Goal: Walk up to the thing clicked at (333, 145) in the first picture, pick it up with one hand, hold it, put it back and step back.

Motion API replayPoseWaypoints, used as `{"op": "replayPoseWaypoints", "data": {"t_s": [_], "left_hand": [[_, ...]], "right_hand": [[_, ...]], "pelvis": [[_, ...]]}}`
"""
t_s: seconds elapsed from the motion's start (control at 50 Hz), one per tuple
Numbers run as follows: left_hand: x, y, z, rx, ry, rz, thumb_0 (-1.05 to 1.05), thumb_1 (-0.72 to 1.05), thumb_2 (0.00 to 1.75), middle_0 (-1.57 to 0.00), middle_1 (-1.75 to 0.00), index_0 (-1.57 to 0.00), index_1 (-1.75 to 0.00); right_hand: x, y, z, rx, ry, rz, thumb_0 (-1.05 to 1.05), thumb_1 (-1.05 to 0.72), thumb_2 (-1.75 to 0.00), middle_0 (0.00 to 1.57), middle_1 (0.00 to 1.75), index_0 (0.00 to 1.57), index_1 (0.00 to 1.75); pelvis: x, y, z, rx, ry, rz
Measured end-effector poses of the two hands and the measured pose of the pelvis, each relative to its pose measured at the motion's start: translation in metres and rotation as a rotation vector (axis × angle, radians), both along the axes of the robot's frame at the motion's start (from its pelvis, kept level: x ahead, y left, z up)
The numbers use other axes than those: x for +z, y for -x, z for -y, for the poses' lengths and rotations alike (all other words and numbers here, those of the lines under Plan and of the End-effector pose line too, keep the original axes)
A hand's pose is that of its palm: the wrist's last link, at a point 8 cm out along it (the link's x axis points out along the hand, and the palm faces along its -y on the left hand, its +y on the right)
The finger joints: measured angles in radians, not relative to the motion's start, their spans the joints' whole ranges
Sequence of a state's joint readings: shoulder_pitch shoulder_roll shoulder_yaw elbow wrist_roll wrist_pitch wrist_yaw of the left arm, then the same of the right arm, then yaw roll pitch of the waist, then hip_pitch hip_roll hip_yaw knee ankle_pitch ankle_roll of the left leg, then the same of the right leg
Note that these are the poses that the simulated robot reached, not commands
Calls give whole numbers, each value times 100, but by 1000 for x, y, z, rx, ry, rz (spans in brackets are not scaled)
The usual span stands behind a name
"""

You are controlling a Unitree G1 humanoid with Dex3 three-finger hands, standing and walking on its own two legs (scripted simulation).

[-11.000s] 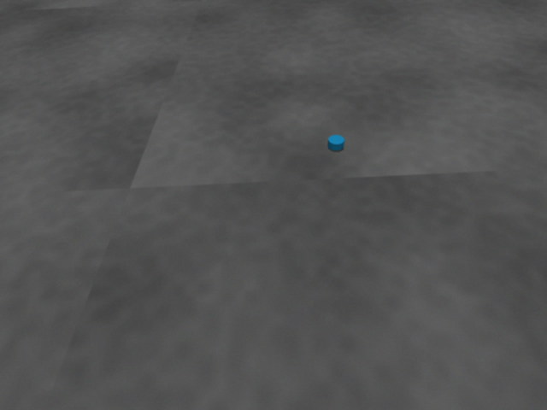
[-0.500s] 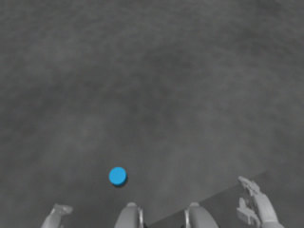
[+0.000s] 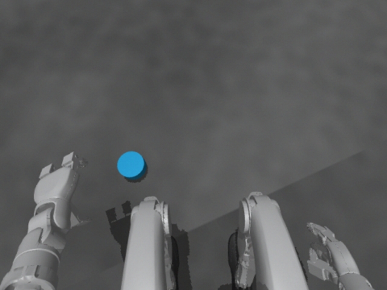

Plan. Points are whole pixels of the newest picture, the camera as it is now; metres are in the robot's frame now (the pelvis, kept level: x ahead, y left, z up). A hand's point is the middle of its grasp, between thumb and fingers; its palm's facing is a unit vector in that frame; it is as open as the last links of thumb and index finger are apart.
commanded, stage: rise first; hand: left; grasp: from above
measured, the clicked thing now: (132, 165) +0.47 +0.25 -0.44
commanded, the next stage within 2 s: approach in 1.46 s
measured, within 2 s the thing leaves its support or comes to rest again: neither
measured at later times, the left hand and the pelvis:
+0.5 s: hand (94, 177) +0.39 +0.30 -0.25, palm faces -0.46 -0.09 -0.88, open 14.3 cm; pelvis -0.01 +0.01 -0.08, yaw -3 degrees
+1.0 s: hand (104, 169) +0.42 +0.29 -0.29, palm faces -0.44 -0.05 -0.89, open 14.3 cm; pelvis +0.00 +0.01 -0.12, yaw -4 degrees
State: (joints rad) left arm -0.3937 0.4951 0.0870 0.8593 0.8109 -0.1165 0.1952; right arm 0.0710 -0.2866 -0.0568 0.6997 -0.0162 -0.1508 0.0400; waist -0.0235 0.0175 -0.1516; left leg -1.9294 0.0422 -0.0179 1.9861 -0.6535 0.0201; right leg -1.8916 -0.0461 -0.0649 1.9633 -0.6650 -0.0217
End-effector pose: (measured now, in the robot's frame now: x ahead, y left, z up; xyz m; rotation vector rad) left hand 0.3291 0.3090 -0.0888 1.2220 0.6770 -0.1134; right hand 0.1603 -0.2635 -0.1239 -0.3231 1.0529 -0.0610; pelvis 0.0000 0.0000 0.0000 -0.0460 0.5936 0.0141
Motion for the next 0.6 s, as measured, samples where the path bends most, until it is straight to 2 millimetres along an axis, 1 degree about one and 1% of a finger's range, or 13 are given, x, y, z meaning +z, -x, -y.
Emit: {"op": "replayPoseWaypoints", "data": {"t_s": [0.06, 0.12, 0.2, 0.28, 0.34, 0.4, 0.6], "left_hand": [[-14, -12, 2, -45, -23, 13, 0, -53, 103, -6, -106, -7, -106], [-26, -23, 3, -88, -42, 18, 0, -54, 104, -6, -106, -6, -106], [-43, -35, 3, -142, -63, 19, 0, -54, 105, -6, -105, -6, -106], [-59, -45, 2, -200, -90, 23, 0, -55, 106, -6, -104, -6, -105], [-72, -51, 2, -236, -109, 28, 0, -55, 106, -6, -103, -6, -103], [-84, -57, 3, -267, -126, 33, 0, -56, 106, -7, -101, -6, -102], [-112, -75, 9, -330, -175, 56, 0, -57, 105, -7, -98, -7, -99]], "right_hand": [[-19, 26, 3, -25, 4, -55, 1, -87, -89, 21, 30, 20, 30], [-30, 49, 5, -47, 14, -104, 1, -87, -89, 21, 30, 20, 30], [-39, 73, 8, -67, 37, -161, 1, -87, -89, 21, 30, 20, 30], [-43, 89, 11, -78, 65, -211, 1, -88, -89, 21, 30, 20, 30], [-46, 95, 12, -81, 81, -240, 1, -89, -89, 21, 30, 20, 30], [-51, 96, 12, -77, 92, -260, 1, -89, -89, 21, 30, 20, 30], [-75, 89, 7, -46, 82, -282, 0, -91, -90, 21, 30, 20, 30]], "pelvis": [[-17, 7, 1, -6, 4, 3], [-30, 12, 2, -10, 11, 7], [-44, 15, 0, -14, 23, 9], [-56, 16, -3, -17, 37, 7], [-63, 15, -6, -18, 46, 4], [-71, 14, -8, -17, 52, 0], [-92, 11, -11, -22, 56, -3]]}}
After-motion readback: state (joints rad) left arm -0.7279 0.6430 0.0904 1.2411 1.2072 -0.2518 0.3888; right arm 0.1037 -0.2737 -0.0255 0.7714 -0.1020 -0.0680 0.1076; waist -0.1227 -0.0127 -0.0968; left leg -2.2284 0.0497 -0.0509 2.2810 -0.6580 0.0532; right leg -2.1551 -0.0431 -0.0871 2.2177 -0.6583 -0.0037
